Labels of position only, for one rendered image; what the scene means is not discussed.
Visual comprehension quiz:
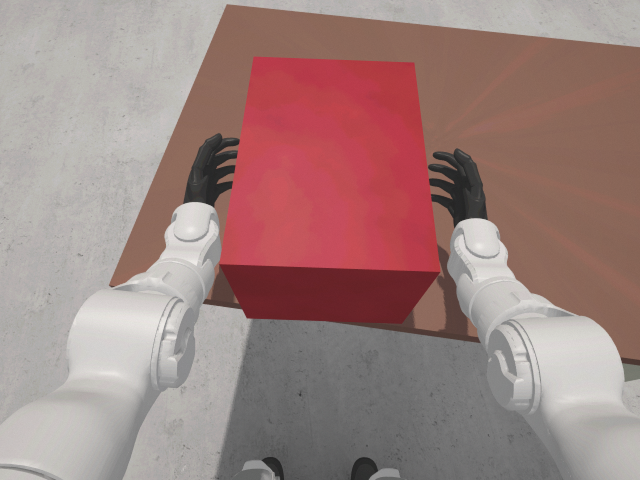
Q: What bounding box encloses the left robot shin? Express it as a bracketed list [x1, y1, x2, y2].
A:
[242, 460, 273, 473]

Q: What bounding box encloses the robot left forearm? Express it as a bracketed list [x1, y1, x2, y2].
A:
[66, 202, 222, 372]

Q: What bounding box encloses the carton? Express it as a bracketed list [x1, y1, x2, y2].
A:
[219, 57, 441, 324]

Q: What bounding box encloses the robot right forearm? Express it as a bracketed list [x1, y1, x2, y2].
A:
[447, 218, 625, 396]

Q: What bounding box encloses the robot right hand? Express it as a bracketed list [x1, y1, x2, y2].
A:
[428, 148, 488, 228]

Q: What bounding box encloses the robot left hand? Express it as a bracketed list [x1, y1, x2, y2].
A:
[183, 133, 240, 207]

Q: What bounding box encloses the table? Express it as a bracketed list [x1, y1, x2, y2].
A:
[109, 4, 640, 382]

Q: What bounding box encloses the robot left upper arm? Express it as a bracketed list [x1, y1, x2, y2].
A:
[0, 289, 195, 480]

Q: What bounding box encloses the robot left foot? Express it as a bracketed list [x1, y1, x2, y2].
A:
[262, 457, 284, 480]

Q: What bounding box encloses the robot right upper arm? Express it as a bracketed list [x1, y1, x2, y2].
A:
[487, 316, 640, 480]

